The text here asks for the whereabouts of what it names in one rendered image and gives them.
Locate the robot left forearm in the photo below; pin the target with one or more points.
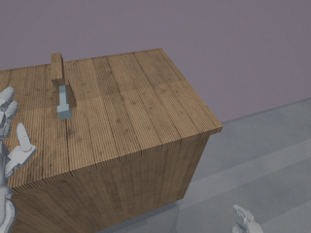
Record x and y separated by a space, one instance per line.
8 209

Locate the tap lever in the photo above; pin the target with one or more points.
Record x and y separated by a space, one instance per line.
63 109

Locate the left robot hand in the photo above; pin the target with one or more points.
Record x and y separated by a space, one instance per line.
20 154

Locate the right robot hand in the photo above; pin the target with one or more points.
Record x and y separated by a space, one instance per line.
247 219

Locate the counter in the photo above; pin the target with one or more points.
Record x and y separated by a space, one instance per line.
137 132

